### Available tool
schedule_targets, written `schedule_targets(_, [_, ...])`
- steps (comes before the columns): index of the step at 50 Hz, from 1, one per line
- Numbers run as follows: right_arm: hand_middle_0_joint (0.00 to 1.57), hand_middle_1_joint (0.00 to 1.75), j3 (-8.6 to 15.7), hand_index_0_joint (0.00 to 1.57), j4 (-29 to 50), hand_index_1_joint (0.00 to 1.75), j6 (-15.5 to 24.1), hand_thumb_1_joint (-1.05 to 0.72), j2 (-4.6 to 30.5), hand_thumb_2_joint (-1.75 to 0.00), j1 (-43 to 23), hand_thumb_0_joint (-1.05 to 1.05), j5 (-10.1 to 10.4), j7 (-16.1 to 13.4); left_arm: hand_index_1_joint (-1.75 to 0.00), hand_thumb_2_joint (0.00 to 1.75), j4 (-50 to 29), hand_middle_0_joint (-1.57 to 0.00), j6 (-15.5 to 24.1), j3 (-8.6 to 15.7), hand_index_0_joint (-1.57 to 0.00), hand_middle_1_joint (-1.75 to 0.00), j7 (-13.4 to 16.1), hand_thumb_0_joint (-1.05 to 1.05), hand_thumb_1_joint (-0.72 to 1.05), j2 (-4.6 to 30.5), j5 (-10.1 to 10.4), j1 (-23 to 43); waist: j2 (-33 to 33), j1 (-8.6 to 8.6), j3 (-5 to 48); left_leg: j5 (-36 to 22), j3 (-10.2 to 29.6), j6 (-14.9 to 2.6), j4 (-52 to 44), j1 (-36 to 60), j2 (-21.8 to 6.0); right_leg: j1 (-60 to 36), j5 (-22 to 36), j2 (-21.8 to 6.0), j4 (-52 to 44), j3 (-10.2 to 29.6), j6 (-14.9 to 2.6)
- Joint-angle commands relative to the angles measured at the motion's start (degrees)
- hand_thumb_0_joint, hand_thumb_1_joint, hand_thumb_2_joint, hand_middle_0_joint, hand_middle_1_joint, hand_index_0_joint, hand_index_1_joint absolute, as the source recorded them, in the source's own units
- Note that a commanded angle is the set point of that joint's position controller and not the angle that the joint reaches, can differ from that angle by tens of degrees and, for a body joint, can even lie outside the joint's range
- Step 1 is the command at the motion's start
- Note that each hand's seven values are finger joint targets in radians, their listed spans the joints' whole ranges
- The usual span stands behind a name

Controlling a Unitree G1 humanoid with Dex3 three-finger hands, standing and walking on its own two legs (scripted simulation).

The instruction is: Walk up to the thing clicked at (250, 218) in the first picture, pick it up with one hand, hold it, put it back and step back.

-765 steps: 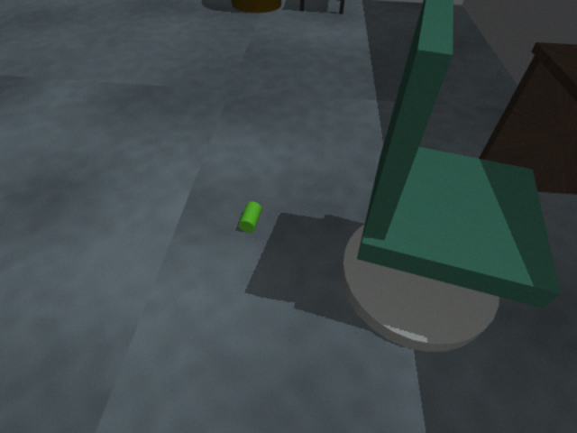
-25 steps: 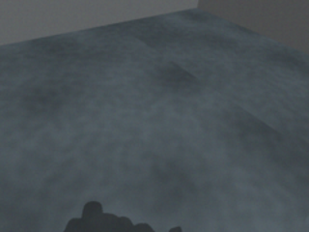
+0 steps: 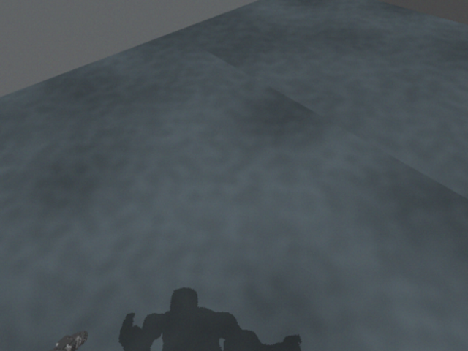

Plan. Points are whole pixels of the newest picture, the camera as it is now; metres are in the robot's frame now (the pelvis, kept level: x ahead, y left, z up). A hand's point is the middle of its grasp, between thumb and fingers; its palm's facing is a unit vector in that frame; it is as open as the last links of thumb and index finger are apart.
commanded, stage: walk up
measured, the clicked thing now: out of the picture -0.49 -0.76 -0.73
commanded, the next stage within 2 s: none
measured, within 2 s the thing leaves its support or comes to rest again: neither
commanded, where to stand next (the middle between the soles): +0.75 +0.02 m, yaw +1 degrees
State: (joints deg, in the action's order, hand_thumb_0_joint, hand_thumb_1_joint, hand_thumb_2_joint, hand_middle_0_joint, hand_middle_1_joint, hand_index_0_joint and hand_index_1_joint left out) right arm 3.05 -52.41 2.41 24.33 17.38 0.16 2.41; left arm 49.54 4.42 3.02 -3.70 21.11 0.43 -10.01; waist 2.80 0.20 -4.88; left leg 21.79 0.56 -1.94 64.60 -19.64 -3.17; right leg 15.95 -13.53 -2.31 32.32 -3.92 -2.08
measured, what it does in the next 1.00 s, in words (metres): walks ahead: left foot, then right foot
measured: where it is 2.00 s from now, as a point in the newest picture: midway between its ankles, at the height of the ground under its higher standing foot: (226, 227)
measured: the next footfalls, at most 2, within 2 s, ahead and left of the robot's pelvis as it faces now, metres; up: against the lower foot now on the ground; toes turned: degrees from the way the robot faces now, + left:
left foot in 0.28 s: +0.30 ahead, +0.15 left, +0.00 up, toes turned +6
right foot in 0.70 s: +0.47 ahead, -0.14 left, +0.00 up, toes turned -6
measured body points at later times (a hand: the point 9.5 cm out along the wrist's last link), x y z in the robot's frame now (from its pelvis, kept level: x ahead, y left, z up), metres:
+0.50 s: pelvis +0.24 +0.03 +0.00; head +0.26 +0.05 +0.45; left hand +0.29 +0.35 -0.12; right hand +0.32 -0.28 -0.09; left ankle +0.26 +0.14 -0.73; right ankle +0.25 -0.11 -0.67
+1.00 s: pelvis +0.43 +0.00 +0.01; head +0.45 -0.03 +0.45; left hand +0.46 +0.31 -0.09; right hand +0.53 -0.33 -0.11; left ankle +0.52 +0.15 -0.69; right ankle +0.43 -0.13 -0.73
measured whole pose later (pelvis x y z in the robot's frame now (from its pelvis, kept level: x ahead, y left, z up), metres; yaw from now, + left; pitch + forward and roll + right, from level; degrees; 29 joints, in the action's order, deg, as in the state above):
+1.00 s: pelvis +0.43 +0.00 +0.01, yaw -5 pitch -2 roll +0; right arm 3.8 -48.3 0.9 25.9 11.7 -1.4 5.4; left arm 47.3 4.1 2.4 -2.5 21.9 -0.6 -22.1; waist 3.8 4.0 -4.5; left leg 19.6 1.9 1.3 47.4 -28.1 -3.2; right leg 11.7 -14.4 -1.3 27.9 -0.3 -0.9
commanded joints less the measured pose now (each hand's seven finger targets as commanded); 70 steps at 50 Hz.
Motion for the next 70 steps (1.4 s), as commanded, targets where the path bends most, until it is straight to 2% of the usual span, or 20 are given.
schedule_targets(1, [0.20, 0.30, 3.78, 0.20, 3.88, 0.30, 1.57, -0.90, 10.02, -0.90, 3.09, 0.00, -0.89, 0.73, -0.30, 0.90, -3.09, -0.20, 1.41, 4.48, -0.20, -0.30, 1.50, 0.00, 0.90, 16.29, -0.34, -5.02, -11.77, 0.72, 1.22, -6.96, 0.63, 1.32, -6.40, -10.91, -2.99, -5.72, 4.49, -11.27, -18.40, 11.82, -10.80])
schedule_targets(9, [0.20, 0.30, 4.14, 0.20, 7.44, 0.30, 2.35, -0.90, 8.21, -0.90, -7.65, 0.00, -1.50, 2.15, -0.30, 0.90, -5.05, -0.20, 1.53, 4.77, -0.20, -0.30, 0.79, 0.00, 0.90, 17.96, -1.00, -6.63, -9.87, 3.00, 0.70, -16.11, -4.28, 1.61, -30.25, -2.93, -2.40, -3.52, 2.21, -11.26, -16.62, 6.50, -9.17])
schedule_targets(13, [0.20, 0.30, 5.61, 0.20, 4.38, 0.30, 3.07, -0.90, 11.87, -0.90, 2.73, 0.00, -1.88, 1.39, -0.30, 0.90, -5.94, -0.20, 1.08, 3.48, -0.20, -0.30, 1.25, 0.00, 0.90, 16.61, -1.31, -6.64, -1.16, -3.42, 6.40, -10.36, -5.24, -1.60, -33.35, 16.57, 1.01, 1.16, 12.75, -8.60, 1.60, 3.74, -6.41])
schedule_targets(14, [0.20, 0.30, 6.77, 0.20, 3.16, 0.30, 3.45, -0.90, 15.19, -0.90, 9.49, 0.00, -2.73, 0.68, -0.30, 0.90, -5.91, -0.20, 0.83, 2.35, -0.20, -0.30, 1.62, 0.00, 0.90, 13.60, -0.72, -8.77, 7.94, -6.75, 10.00, -2.04, 2.98, -4.58, -38.81, 24.92, -4.48, 7.74, 10.34, -3.65, 18.99, -0.60, -4.42])
schedule_targets(15, [0.20, 0.30, 7.91, 0.20, 4.67, 0.30, 3.81, -0.90, 20.13, -0.90, 12.15, 0.00, -2.94, 0.00, -0.30, 0.90, -6.42, -0.20, 0.58, 1.76, -0.20, -0.30, 1.79, 0.00, 0.90, 10.12, 0.37, -12.00, 17.03, -6.45, 12.79, 2.90, 33.95, -9.94, -46.34, 34.12, -20.53, 23.17, -14.41, 6.31, 32.97, 1.31, -0.80])
schedule_targets(16, [0.20, 0.30, 8.26, 0.20, 5.52, 0.30, 3.59, -0.90, 20.43, -0.90, 10.02, 0.00, -0.51, -0.06, -0.30, 0.90, -4.86, -0.20, 0.18, 2.93, -0.20, -0.30, 2.84, 0.00, 0.90, 16.62, 0.17, -10.43, 7.29, -6.49, 14.19, 1.48, 38.32, -14.78, -48.57, 31.48, -23.41, 22.97, -16.98, 2.95, 37.90, 8.55, -1.96])
schedule_targets(21, [0.20, 0.30, 4.38, 0.20, 7.95, 0.30, 3.73, -0.90, 12.65, -0.90, -0.07, 0.00, 0.37, -1.07, -0.30, 0.90, -1.35, -0.20, -0.37, 2.55, -0.20, -0.30, 1.78, 0.00, 0.90, 14.85, 0.33, -13.55, 5.23, 0.29, 3.47, -22.59, 7.09, -9.49, -47.95, 11.42, -13.84, 14.04, -6.73, -2.35, 31.72, 8.44, 0.13])
schedule_targets(31, [0.20, 0.30, 4.72, 0.20, 9.94, 0.30, 3.49, -0.90, 14.88, -0.90, -1.18, 0.00, -0.21, -0.05, -0.30, 0.90, -2.68, -0.20, -0.23, 3.87, -0.20, -0.30, -0.71, 0.00, 0.90, 13.64, -1.26, -5.75, 4.54, -0.36, 1.00, -3.00, 1.90, -9.13, -46.88, 3.02, -11.14, 2.31, 3.00, -1.88, 4.43, 0.12, 0.98])
schedule_targets(34, [0.20, 0.30, 3.35, 0.20, 10.40, 0.30, 2.78, -0.90, 11.80, -0.90, -1.59, 0.00, -0.59, -0.17, -0.30, 0.90, -0.31, -0.20, 0.68, 5.40, -0.20, -0.30, 0.23, 0.00, 0.90, 16.08, -1.54, -13.86, -4.10, 4.80, 4.99, -3.98, -1.52, -5.84, -29.76, -3.89, -7.27, -14.09, -1.09, 0.38, 0.10, 0.12, -0.28])
schedule_targets(36, [0.20, 0.30, 1.55, 0.20, 11.43, 0.30, 2.59, -0.90, 7.25, -0.90, 0.60, 0.00, -0.14, -0.40, -0.30, 0.90, -1.07, -0.20, 1.89, 7.07, -0.20, -0.30, 1.59, 0.00, 0.90, 24.47, -1.37, -19.36, -21.10, 6.70, 5.22, 8.33, -4.65, -0.28, -0.30, -21.06, 5.22, -19.97, -17.37, -22.19, -20.50, 40.51, -9.78])
schedule_targets(37, [0.20, 0.30, 2.96, 0.20, 10.18, 0.30, 1.92, -0.90, 12.13, -0.90, -1.55, 0.00, -0.73, -1.12, -0.30, 0.90, -2.11, -0.20, 1.66, 6.44, -0.20, -0.30, 1.62, 0.00, 0.90, 24.23, -0.68, -15.81, -13.11, 5.72, 2.94, 9.62, 1.69, -0.17, 3.77, -20.12, 1.31, -14.15, -18.99, -24.53, -19.86, 42.53, -13.81])
schedule_targets(44, [0.20, 0.30, 3.41, 0.20, 5.53, 0.30, 1.36, -0.90, 10.20, -0.90, 1.82, 0.00, -0.79, 0.86, -0.30, 0.90, -4.43, -0.20, 1.82, 4.53, -0.20, -0.30, 2.09, 0.00, 0.90, 17.77, -0.72, -8.44, -12.86, 1.42, 0.89, -3.12, -0.16, 1.57, -13.42, -11.13, -2.06, -4.08, 2.25, -12.92, -16.74, 10.62, -10.97])
schedule_targets(45, [0.20, 0.30, 3.32, 0.20, 6.05, 0.30, 1.30, -0.90, 9.82, -0.90, 0.87, 0.00, -0.85, 1.21, -0.30, 0.90, -5.09, -0.20, 1.91, 4.80, -0.20, -0.30, 1.95, 0.00, 0.90, 18.33, -0.97, -8.09, -13.52, 1.69, 0.85, -3.94, -0.86, 1.88, -16.76, -10.56, -2.29, -3.96, -0.10, -13.38, -17.24, 10.12, -11.48])
schedule_targets(46, [0.20, 0.30, 4.34, 0.20, 11.50, 0.30, 1.50, -0.90, 11.09, -0.90, -10.91, 0.00, -2.31, 2.38, -0.30, 0.90, -5.85, -0.20, 0.31, 4.40, -0.20, -0.30, 1.92, 0.00, 0.90, 17.49, -0.93, -14.15, -5.38, 3.13, -0.46, 1.16, -0.27, 2.99, -16.89, -11.39, 2.27, -2.58, 0.25, -11.27, -19.18, 27.84, -12.38])
schedule_targets(54, [0.20, 0.30, 4.79, 0.20, 13.88, 0.30, -0.33, -0.90, 10.71, -0.90, -12.33, 0.00, -1.55, 3.34, -0.30, 0.90, -8.53, -0.20, 0.81, 4.87, -0.20, -0.30, 3.84, 0.00, 0.90, 20.66, -1.56, -12.54, -10.69, 0.69, 1.52, -3.11, 3.20, 4.74, -23.88, -10.13, 1.29, -4.97, -3.13, -9.16, -14.09, 26.83, -10.07])
schedule_targets(57, [0.20, 0.30, 6.12, 0.20, 13.12, 0.30, 0.31, -0.90, 11.55, -0.90, -3.05, 0.00, -1.03, 2.58, -0.30, 0.90, -10.45, -0.20, 0.54, 4.24, -0.20, -0.30, 4.57, 0.00, 0.90, 20.50, -1.47, -7.79, -8.55, -6.28, 4.32, -8.48, 4.71, 3.00, -37.08, 14.86, 1.51, 10.12, 1.75, -6.50, -2.44, 22.42, -6.39])
schedule_targets(58, [0.20, 0.30, 7.72, 0.20, 11.96, 0.30, 0.60, -0.90, 15.01, -0.90, 3.63, 0.00, -2.00, 1.68, -0.30, 0.90, -10.36, -0.20, 0.16, 3.03, -0.20, -0.30, 4.73, 0.00, 0.90, 16.34, -1.33, -9.85, 0.43, -9.12, 7.72, -2.02, 9.39, 0.85, -40.75, 29.46, -1.21, 20.50, -1.55, -0.30, 10.97, 16.93, -2.74])
schedule_targets(60, [0.20, 0.30, 8.48, 0.20, 15.52, 0.30, 0.40, -0.90, 19.85, -0.90, -0.05, 0.00, -1.99, 0.84, -0.30, 0.90, -8.94, -0.20, -0.79, 2.26, -0.20, -0.30, 6.19, 0.00, 0.90, 14.92, -1.07, -16.81, 11.73, -5.66, 6.84, 25.45, 37.06, -5.16, -53.86, 22.47, -23.64, 31.12, -18.85, 4.23, 34.13, 7.58, 0.02])
schedule_targets(64, [0.20, 0.30, 6.26, 0.20, 17.59, 0.30, 0.15, -0.90, 13.21, -0.90, -8.55, 0.00, -1.12, 0.95, -0.30, 0.90, -3.19, -0.20, -1.35, 4.23, -0.20, -0.30, 4.40, 0.00, 0.90, 18.45, -0.07, -19.29, 8.69, -0.68, 1.37, 9.83, 13.43, -2.55, -52.33, 9.03, -11.12, 19.51, -5.27, -3.16, 31.49, 7.87, 1.34])
schedule_targets(70, [0.20, 0.30, 6.15, 0.20, 17.40, 0.30, 0.20, -0.90, 13.23, -0.90, -1.88, 0.00, -1.37, 1.27, -0.30, 0.90, -7.78, -0.20, -2.25, 2.95, -0.20, -0.30, 2.94, 0.00, 0.90, 15.08, -0.69, -9.80, 6.00, -4.50, -0.41, -5.04, 4.42, -6.61, -51.26, 14.94, -13.72, 20.89, -3.73, -4.36, 18.54, 3.09, 2.14])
